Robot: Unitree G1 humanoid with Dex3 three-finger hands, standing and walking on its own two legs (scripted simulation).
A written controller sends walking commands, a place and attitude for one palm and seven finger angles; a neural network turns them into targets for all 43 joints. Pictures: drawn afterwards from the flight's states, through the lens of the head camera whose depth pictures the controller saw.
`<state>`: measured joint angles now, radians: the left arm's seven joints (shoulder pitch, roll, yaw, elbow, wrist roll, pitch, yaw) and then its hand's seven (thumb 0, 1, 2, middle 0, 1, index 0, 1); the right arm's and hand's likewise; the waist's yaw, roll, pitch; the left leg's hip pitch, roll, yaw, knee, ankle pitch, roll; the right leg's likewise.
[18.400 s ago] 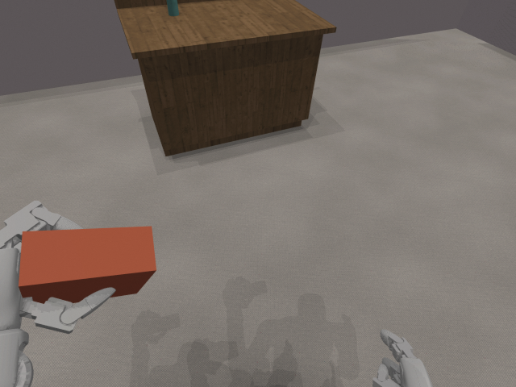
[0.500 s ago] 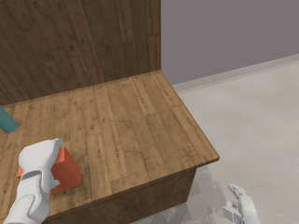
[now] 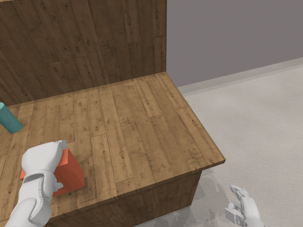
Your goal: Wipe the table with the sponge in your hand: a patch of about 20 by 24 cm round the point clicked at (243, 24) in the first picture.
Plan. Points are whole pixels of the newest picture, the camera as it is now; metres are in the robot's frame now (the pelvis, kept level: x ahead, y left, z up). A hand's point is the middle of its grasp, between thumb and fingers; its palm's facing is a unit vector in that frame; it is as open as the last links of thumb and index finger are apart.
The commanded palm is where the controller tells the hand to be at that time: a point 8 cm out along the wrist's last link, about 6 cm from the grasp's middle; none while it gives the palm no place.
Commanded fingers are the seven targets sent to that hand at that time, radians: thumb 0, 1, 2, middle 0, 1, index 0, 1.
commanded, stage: lower the sponge onto the table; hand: left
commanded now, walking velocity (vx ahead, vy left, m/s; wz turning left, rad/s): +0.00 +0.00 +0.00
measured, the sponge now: (59, 178) +0.22 +0.32 -0.02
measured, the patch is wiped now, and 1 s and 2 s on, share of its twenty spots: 0.00 0.00 0.05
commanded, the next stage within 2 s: wipe forward along the first lane in 1.56 s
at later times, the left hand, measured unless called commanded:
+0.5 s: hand (56, 168) +0.23 +0.31 +0.02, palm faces -0.09 -0.09 -0.99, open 9.6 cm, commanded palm +0.21 +0.31 +0.09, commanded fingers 0.00 0.10 1.30 -1.20 -1.60 -1.20 -1.60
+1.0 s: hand (59, 172) +0.23 +0.31 +0.00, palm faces -0.10 -0.09 -0.99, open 9.6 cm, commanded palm +0.21 +0.31 +0.07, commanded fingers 0.00 0.10 1.30 -1.20 -1.60 -1.20 -1.60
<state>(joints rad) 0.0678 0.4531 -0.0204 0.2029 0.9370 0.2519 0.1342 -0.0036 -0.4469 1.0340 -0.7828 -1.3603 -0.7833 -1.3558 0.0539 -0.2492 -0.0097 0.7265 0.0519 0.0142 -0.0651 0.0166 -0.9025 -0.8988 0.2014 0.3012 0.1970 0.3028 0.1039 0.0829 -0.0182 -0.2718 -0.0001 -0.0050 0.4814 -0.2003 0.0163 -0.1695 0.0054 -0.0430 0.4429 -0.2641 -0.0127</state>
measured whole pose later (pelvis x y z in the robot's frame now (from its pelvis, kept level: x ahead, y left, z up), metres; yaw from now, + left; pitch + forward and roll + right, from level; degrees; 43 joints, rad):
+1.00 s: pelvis +0.00 +0.00 +0.00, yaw -1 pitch +1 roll -1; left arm 0.07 0.42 -0.02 0.28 0.96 0.21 0.21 0.00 -0.45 1.04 -0.78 -1.36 -0.78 -1.36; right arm 0.07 -0.25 -0.03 0.74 0.05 0.02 -0.06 0.02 -0.90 -0.90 0.20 0.30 0.20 0.30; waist 0.10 0.07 -0.03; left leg -0.33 0.01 0.00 0.52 -0.22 0.02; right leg -0.23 0.01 -0.03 0.48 -0.28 -0.01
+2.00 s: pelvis -0.01 -0.01 -0.02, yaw +0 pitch +6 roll -1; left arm -0.17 0.45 -0.02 0.59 0.99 0.21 0.26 0.00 -0.45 1.04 -0.78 -1.36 -0.79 -1.36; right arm 0.12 -0.26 -0.03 0.74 0.07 0.06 -0.07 0.01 -0.90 -0.90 0.20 0.30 0.20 0.30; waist 0.07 0.07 -0.08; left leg -0.50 0.01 -0.03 0.64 -0.24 0.00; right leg -0.40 0.02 -0.06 0.61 -0.32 -0.03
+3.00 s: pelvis -0.02 +0.01 -0.04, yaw -2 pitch +15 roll -4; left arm -0.58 0.63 0.09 1.02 1.04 0.08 0.27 0.01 -0.50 1.09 -0.80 -1.36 -0.80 -1.37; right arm 0.26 -0.28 -0.03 0.73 0.07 0.10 -0.03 0.01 -0.90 -0.90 0.20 0.30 0.20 0.30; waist -0.02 0.05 -0.14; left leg -0.78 0.03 -0.02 0.81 -0.30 0.03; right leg -0.66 0.03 -0.04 0.73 -0.34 0.00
